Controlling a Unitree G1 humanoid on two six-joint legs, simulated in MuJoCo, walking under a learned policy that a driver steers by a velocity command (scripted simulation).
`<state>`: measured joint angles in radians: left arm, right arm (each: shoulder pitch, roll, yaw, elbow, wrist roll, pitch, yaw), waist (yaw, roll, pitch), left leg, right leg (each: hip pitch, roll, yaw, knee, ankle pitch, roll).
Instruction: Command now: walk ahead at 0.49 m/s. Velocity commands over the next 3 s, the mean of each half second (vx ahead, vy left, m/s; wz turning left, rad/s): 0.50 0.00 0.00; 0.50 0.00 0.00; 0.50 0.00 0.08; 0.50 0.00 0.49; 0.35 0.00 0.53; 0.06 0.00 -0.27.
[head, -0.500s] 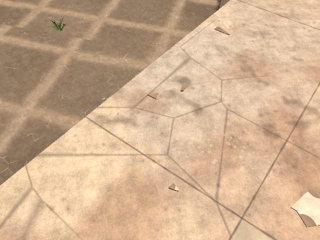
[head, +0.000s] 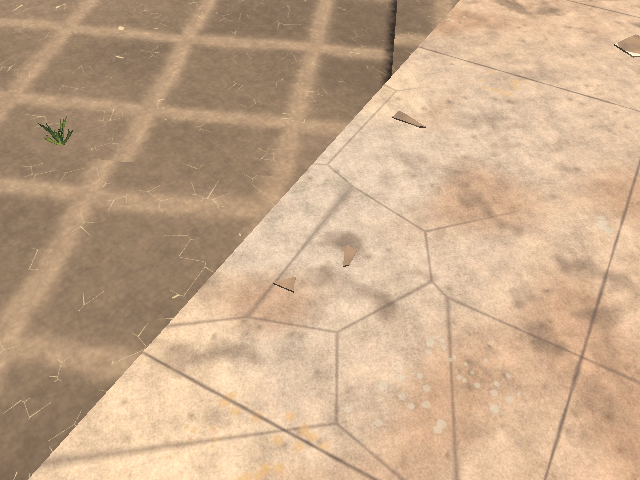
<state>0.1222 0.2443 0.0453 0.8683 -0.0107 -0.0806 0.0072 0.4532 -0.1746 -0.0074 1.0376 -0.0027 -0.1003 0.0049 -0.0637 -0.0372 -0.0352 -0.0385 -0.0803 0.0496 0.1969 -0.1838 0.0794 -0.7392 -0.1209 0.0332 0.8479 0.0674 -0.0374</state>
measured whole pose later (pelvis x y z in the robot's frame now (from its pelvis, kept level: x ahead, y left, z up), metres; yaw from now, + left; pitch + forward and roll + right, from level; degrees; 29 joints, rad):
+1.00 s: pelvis +0.57 +0.01 -0.01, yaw +0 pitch +1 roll +0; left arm 0.24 0.26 0.06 0.95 -0.02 -0.09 0.01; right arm 0.24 -0.23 -0.06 0.93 0.00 -0.10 0.04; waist -0.02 -0.04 0.02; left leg -0.27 -0.05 0.07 0.39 -0.14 0.08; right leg -0.52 -0.09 0.03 1.16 -0.29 -0.05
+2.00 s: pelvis +1.10 +0.02 -0.03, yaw +19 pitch +1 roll +0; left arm 0.44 0.19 0.03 1.01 0.10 -0.10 -0.06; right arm 0.18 -0.24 -0.07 0.89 -0.04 -0.13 0.02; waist -0.02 0.01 -0.02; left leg -0.42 -0.09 0.02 0.69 -0.30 0.10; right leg -0.11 -0.09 -0.14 1.01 -0.50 0.03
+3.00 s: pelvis +1.39 +0.18 -0.13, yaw +23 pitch +4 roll -1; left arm 0.22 0.19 0.02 0.82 0.06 -0.06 -0.01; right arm 0.26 -0.23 -0.07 0.77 -0.06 -0.07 -0.01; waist -0.03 0.03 -0.03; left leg -0.23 0.06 0.27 0.35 -0.19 0.10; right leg -0.72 -0.11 -0.02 1.17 -0.04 0.08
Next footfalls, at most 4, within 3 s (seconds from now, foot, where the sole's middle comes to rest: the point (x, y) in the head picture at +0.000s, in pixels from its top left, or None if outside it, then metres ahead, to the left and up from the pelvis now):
0.24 right None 0.34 -0.15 -0.79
0.82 left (268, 434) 0.65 0.09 -0.79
1.36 right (356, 324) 0.93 -0.14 -0.79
1.94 left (258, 261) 1.15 0.11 -0.79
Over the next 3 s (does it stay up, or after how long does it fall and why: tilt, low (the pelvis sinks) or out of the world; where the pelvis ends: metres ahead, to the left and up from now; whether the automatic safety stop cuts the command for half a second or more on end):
stays up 1.39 0.18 -0.13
